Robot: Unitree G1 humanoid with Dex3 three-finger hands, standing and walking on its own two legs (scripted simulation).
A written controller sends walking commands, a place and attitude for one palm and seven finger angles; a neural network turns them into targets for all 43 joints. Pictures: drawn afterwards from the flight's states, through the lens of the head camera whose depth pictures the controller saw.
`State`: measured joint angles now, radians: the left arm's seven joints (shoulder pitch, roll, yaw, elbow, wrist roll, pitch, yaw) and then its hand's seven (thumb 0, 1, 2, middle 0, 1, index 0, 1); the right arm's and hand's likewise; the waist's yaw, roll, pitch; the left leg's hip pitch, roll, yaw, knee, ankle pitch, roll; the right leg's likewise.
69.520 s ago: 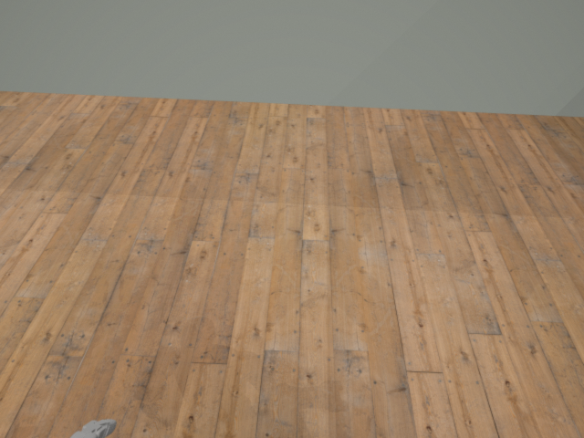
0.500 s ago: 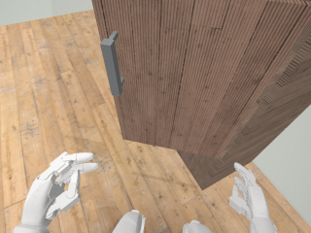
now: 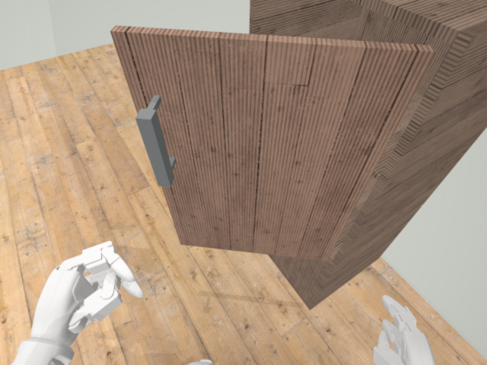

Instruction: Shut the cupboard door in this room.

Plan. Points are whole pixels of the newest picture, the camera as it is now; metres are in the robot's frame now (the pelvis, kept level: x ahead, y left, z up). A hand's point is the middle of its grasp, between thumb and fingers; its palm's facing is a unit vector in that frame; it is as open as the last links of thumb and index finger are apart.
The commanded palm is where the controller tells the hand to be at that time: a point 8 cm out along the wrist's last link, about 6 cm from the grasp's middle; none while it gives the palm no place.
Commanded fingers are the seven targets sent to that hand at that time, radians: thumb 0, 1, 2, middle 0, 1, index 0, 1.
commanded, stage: raise the hand and make a fist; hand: left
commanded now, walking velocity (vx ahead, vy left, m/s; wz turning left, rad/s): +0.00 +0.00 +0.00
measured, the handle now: (161, 143) +0.44 +0.17 +0.13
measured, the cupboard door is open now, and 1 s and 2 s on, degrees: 50 50 50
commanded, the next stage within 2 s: bring the fist close to the handle in 0.84 s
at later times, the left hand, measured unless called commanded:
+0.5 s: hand (105, 246) +0.24 +0.20 +0.14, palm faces -0.01 -1.00 -0.10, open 3.1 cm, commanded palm +0.21 +0.24 +0.14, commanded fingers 0.00 0.90 0.90 -1.30 -1.50 -1.30 -1.50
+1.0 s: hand (110, 252) +0.23 +0.19 +0.14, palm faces +0.00 -1.00 -0.09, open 3.1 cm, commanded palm +0.22 +0.23 +0.14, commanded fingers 0.00 0.90 0.90 -1.30 -1.50 -1.30 -1.50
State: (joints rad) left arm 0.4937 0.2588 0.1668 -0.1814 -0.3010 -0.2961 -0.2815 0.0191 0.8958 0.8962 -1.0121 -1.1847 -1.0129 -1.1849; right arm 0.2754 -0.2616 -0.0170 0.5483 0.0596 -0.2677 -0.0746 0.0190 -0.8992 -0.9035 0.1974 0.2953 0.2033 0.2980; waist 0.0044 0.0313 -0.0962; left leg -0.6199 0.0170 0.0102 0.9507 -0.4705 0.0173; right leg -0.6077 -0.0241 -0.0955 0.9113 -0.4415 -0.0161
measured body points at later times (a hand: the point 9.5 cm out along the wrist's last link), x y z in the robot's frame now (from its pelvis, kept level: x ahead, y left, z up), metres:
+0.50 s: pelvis +0.01 +0.00 +0.03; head +0.01 -0.01 +0.48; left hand +0.24 +0.25 +0.14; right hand +0.19 -0.22 -0.04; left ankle +0.01 +0.11 -0.69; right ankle +0.01 -0.11 -0.69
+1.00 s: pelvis +0.01 -0.01 +0.03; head +0.00 -0.02 +0.48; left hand +0.23 +0.24 +0.14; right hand +0.19 -0.24 -0.04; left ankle +0.01 +0.11 -0.69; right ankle +0.01 -0.11 -0.69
